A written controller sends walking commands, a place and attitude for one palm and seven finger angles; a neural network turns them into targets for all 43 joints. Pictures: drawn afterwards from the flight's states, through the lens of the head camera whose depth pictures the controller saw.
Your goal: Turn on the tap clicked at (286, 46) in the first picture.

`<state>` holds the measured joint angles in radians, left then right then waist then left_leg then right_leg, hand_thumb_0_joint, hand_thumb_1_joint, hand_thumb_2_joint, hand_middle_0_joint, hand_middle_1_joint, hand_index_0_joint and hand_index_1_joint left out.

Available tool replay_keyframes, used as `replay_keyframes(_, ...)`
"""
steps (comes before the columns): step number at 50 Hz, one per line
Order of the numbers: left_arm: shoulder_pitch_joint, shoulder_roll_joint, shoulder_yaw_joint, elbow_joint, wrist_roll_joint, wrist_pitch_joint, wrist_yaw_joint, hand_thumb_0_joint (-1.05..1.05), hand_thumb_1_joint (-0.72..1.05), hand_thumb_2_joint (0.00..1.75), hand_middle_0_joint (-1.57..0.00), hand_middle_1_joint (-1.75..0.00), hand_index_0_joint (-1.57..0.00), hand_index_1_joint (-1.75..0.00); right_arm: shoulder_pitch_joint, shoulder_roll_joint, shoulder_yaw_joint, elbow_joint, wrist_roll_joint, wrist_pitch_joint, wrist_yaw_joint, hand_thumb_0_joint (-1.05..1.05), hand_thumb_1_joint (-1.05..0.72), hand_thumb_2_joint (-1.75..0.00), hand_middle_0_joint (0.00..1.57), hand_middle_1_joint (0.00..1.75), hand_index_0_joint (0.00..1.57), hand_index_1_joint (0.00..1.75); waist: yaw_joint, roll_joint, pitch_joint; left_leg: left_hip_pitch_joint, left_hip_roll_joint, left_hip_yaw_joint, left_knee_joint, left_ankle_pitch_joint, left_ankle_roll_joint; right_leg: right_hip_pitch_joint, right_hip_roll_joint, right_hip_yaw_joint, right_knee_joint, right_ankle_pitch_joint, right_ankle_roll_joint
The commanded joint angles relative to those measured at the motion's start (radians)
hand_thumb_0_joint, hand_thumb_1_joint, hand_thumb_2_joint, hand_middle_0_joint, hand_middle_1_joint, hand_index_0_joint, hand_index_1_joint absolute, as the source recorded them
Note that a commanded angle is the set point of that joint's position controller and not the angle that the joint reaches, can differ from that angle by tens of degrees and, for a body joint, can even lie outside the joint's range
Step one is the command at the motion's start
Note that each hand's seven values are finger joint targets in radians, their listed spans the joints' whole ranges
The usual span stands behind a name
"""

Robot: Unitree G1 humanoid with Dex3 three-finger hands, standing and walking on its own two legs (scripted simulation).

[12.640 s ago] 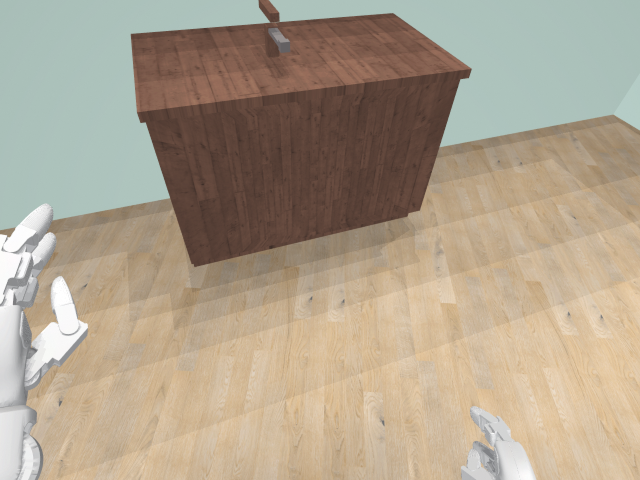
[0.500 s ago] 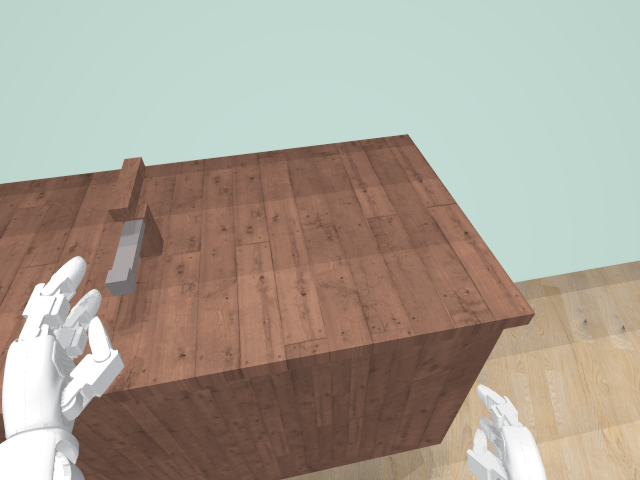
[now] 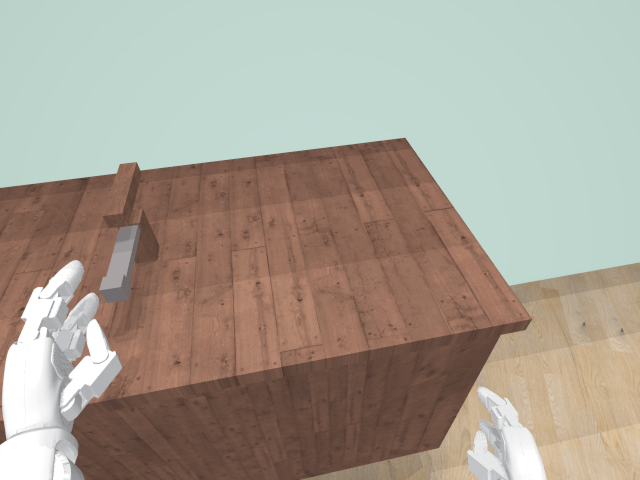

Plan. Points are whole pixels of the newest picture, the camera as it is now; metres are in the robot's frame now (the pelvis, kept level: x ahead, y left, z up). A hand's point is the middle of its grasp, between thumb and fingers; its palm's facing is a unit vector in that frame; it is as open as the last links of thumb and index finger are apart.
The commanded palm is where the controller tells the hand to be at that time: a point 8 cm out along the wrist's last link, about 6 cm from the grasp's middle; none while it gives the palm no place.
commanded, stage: reach beside the lever's end, fingers flat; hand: left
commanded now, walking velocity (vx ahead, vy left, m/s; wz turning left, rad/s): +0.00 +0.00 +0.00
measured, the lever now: (115, 288) +0.32 +0.34 +0.06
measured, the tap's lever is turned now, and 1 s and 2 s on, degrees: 0 0 1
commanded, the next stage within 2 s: none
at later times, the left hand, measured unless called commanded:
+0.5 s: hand (106, 343) +0.21 +0.26 +0.12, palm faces +0.50 -0.86 -0.12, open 7.5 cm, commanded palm +0.17 +0.31 +0.11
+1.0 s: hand (110, 329) +0.24 +0.29 +0.10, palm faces +0.51 -0.85 -0.13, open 7.6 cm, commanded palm +0.20 +0.33 +0.09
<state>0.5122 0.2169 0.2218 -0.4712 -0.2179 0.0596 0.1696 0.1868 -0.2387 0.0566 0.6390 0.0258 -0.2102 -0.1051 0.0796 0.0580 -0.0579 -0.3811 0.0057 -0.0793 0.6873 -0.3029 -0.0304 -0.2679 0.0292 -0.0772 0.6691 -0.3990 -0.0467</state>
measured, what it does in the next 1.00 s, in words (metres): stands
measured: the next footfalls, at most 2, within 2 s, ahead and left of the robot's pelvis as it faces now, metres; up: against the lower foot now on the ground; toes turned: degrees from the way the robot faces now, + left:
none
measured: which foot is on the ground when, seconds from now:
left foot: down 0.00-1.00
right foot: down 0.00-1.00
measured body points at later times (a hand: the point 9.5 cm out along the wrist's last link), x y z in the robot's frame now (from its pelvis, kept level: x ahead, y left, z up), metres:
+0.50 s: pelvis -0.01 +0.01 +0.00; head -0.02 -0.01 +0.45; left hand +0.18 +0.31 +0.13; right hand +0.18 -0.21 -0.08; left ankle +0.04 +0.14 -0.72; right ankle -0.02 -0.09 -0.72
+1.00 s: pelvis -0.01 +0.01 +0.00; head +0.00 +0.00 +0.45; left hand +0.21 +0.33 +0.10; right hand +0.18 -0.22 -0.09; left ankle +0.04 +0.14 -0.72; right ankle -0.02 -0.09 -0.72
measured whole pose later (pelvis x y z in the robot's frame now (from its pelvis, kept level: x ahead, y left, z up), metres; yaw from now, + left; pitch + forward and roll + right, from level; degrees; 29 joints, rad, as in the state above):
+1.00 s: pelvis -0.01 +0.01 +0.00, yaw -1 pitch +3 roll -1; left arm 0.24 0.24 0.32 -0.04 -0.20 -0.12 0.16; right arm 0.18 -0.24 0.03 0.68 0.02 -0.17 -0.09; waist 0.04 0.05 -0.05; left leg -0.47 0.00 -0.06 0.72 -0.30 -0.01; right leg -0.35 0.02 -0.06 0.70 -0.39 -0.03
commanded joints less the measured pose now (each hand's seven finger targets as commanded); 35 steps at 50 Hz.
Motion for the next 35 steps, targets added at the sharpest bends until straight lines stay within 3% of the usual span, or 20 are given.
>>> replay_keyframes(1,-0.119,0.148,0.119,-0.153,-0.003,-0.082,0.002,0.00,0.90,0.90,-0.20,-0.30,-0.20,-0.30,-0.146,-0.099,-0.045,-0.157,0.000,-0.058,-0.020,0.00,-0.90,-0.90,0.20,0.30,0.20,0.30,-0.007,-0.052,-0.046,0.103,-0.016,0.034,-0.065,0.148,0.059,-0.090,-0.041,0.030,-0.161,0.239,0.027)
replay_keyframes(3,-0.156,0.153,0.112,-0.171,0.006,-0.102,-0.001,0.00,0.90,0.90,-0.20,-0.30,-0.20,-0.30,-0.150,-0.097,-0.046,-0.155,-0.001,-0.065,-0.019,0.00,-0.90,-0.90,0.20,0.30,0.20,0.30,-0.010,0.005,-0.058,0.122,-0.016,0.032,-0.068,0.146,0.058,-0.093,-0.043,0.032,-0.161,0.229,0.023)
replay_keyframes(5,-0.146,0.145,0.106,-0.135,0.004,-0.119,-0.002,0.00,0.90,0.90,-0.20,-0.30,-0.20,-0.30,-0.151,-0.097,-0.046,-0.151,-0.002,-0.072,-0.018,0.00,-0.90,-0.90,0.20,0.30,0.20,0.30,-0.012,-0.024,-0.060,0.112,-0.016,0.029,-0.068,0.131,0.057,-0.100,-0.040,0.032,-0.158,0.211,0.024)
replay_keyframes(9,-0.179,0.140,0.092,-0.119,0.010,-0.140,-0.005,0.00,0.90,0.90,-0.20,-0.30,-0.20,-0.30,-0.150,-0.100,-0.046,-0.149,-0.003,-0.080,-0.014,0.00,-0.90,-0.90,0.20,0.30,0.20,0.30,-0.014,-0.009,-0.075,0.109,-0.017,0.023,-0.078,0.116,0.055,-0.099,-0.040,0.026,-0.147,0.192,0.022)
replay_keyframes(10,-0.174,0.152,0.108,-0.085,0.008,-0.139,-0.001,0.00,0.90,0.90,-0.20,-0.30,-0.20,-0.30,-0.149,-0.103,-0.048,-0.144,-0.003,-0.078,-0.016,0.00,-0.90,-0.90,0.20,0.30,0.20,0.30,-0.015,-0.041,-0.064,0.098,-0.017,0.023,-0.077,0.103,0.056,-0.104,-0.038,0.028,-0.154,0.181,0.023)
replay_keyframes(12,-0.191,0.167,0.129,-0.053,0.004,-0.135,0.003,0.00,0.90,0.90,-0.20,-0.30,-0.20,-0.30,-0.152,-0.106,-0.049,-0.141,-0.003,-0.071,-0.017,0.00,-0.90,-0.90,0.20,0.30,0.20,0.30,-0.012,-0.046,-0.056,0.082,-0.017,0.024,-0.081,0.091,0.055,-0.103,-0.037,0.030,-0.158,0.166,0.023)
replay_keyframes(13,-0.206,0.180,0.137,-0.052,0.009,-0.130,0.005,0.00,0.90,0.90,-0.20,-0.30,-0.20,-0.30,-0.157,-0.106,-0.049,-0.138,-0.002,-0.068,-0.017,0.00,-0.90,-0.90,0.20,0.30,0.20,0.30,-0.009,-0.017,-0.056,0.088,-0.018,0.024,-0.086,0.090,0.055,-0.100,-0.039,0.033,-0.163,0.163,0.021)
replay_keyframes(14,-0.232,0.156,0.114,-0.068,0.009,-0.133,0.007,0.00,0.90,0.90,-0.20,-0.30,-0.20,-0.30,-0.159,-0.101,-0.045,-0.145,-0.003,-0.067,-0.014,0.00,-0.90,-0.90,0.20,0.30,0.20,0.30,-0.015,-0.007,-0.072,0.095,-0.019,0.022,-0.089,0.090,0.053,-0.099,-0.041,0.029,-0.153,0.164,0.021)
replay_keyframes(17,-0.233,0.162,0.129,-0.020,0.007,-0.141,0.015,0.00,0.90,0.90,-0.20,-0.29,-0.20,-0.29,-0.157,-0.104,-0.049,-0.140,-0.005,-0.062,-0.015,0.00,-0.90,-0.90,0.20,0.30,0.20,0.30,-0.015,-0.035,-0.070,0.086,-0.019,0.025,-0.084,0.082,0.054,-0.106,-0.035,0.030,-0.158,0.152,0.022)
replay_keyframes(18,-0.251,0.192,0.156,-0.015,0.009,-0.145,0.015,0.00,0.90,0.90,-0.20,-0.29,-0.20,-0.29,-0.156,-0.107,-0.051,-0.134,-0.004,-0.059,-0.015,0.00,-0.90,-0.90,0.20,0.30,0.20,0.30,-0.017,-0.027,-0.073,0.086,-0.016,0.022,-0.087,0.085,0.054,-0.101,-0.034,0.031,-0.159,0.155,0.020)
replay_keyframes(19,-0.265,0.160,0.124,-0.014,0.012,-0.152,0.012,0.00,0.90,0.90,-0.19,-0.29,-0.19,-0.29,-0.162,-0.102,-0.048,-0.138,-0.004,-0.059,-0.014,0.00,-0.90,-0.90,0.20,0.30,0.20,0.30,-0.021,-0.020,-0.078,0.092,-0.017,0.024,-0.087,0.088,0.052,-0.104,-0.036,0.029,-0.151,0.158,0.020)
replay_keyframes(23,-0.314,0.183,0.134,0.012,0.022,-0.172,0.013,0.00,0.90,0.90,-0.19,-0.28,-0.19,-0.28,-0.155,-0.107,-0.050,-0.127,-0.005,-0.059,-0.012,0.00,-0.90,-0.90,0.20,0.30,0.20,0.30,-0.028,0.028,-0.081,0.093,-0.016,0.019,-0.087,0.079,0.051,-0.114,-0.033,0.030,-0.146,0.149,0.015)
replay_keyframes(24,-0.317,0.158,0.112,0.024,0.019,-0.174,0.011,0.00,0.90,0.90,-0.19,-0.27,-0.19,-0.27,-0.155,-0.105,-0.048,-0.130,-0.006,-0.060,-0.011,0.00,-0.90,-0.90,0.20,0.30,0.20,0.30,-0.032,-0.006,-0.083,0.090,-0.017,0.014,-0.088,0.070,0.052,-0.118,-0.032,0.026,-0.142,0.143,0.018)
replay_keyframes(25,-0.320,0.182,0.137,0.057,0.019,-0.177,0.013,0.00,0.90,0.90,-0.19,-0.27,-0.19,-0.27,-0.154,-0.111,-0.053,-0.124,-0.006,-0.058,-0.013,0.00,-0.90,-0.90,0.20,0.30,0.20,0.30,-0.033,-0.028,-0.081,0.084,-0.015,0.017,-0.085,0.069,0.053,-0.119,-0.031,0.029,-0.147,0.142,0.019)
replay_keyframes(26,-0.335,0.165,0.121,0.042,0.019,-0.184,0.009,0.00,0.90,0.90,-0.19,-0.27,-0.19,-0.27,-0.158,-0.109,-0.053,-0.127,-0.008,-0.058,-0.012,0.00,-0.90,-0.90,0.20,0.30,0.20,0.30,-0.031,-0.003,-0.100,0.092,-0.018,0.021,-0.082,0.083,0.052,-0.113,-0.032,0.029,-0.139,0.156,0.018)
replay_keyframes(28,-0.329,0.194,0.145,0.069,0.024,-0.181,0.011,0.00,0.90,0.90,-0.19,-0.26,-0.19,-0.26,-0.153,-0.114,-0.052,-0.124,-0.008,-0.053,-0.011,0.00,-0.90,-0.90,0.20,0.30,0.20,0.30,-0.027,0.007,-0.096,0.083,-0.017,0.016,-0.087,0.078,0.052,-0.113,-0.031,0.029,-0.140,0.152,0.016)
replay_keyframes(30,-0.336,0.194,0.161,0.111,0.015,-0.181,0.011,0.00,0.90,0.90,-0.19,-0.26,-0.19,-0.26,-0.152,-0.114,-0.057,-0.121,-0.007,-0.047,-0.013,0.00,-0.90,-0.90,0.20,0.30,0.20,0.30,-0.027,-0.038,-0.093,0.073,-0.015,0.017,-0.084,0.076,0.052,-0.112,-0.029,0.029,-0.141,0.155,0.019)
replay_keyframes(33,-0.391,0.212,0.171,0.106,0.024,-0.192,0.009,0.00,0.90,0.90,-0.18,-0.25,-0.18,-0.25,-0.150,-0.113,-0.058,-0.119,-0.008,-0.039,-0.013,0.00,-0.90,-0.90,0.20,0.30,0.20,0.30,-0.028,0.009,-0.121,0.088,-0.016,0.020,-0.081,0.105,0.051,-0.105,-0.029,0.030,-0.132,0.181,0.015)
replay_keyframes(35,-0.391,0.192,0.154,0.128,0.026,-0.202,0.011,0.00,0.90,0.90,-0.18,-0.25,-0.18,-0.25,-0.143,-0.113,-0.057,-0.119,-0.008,-0.039,-0.010,0.00,-0.90,-0.90,0.20,0.30,0.20,0.30,-0.033,0.013,-0.114,0.084,-0.015,0.015,-0.080,0.107,0.048,-0.113,-0.027,0.026,-0.121,0.184,0.014)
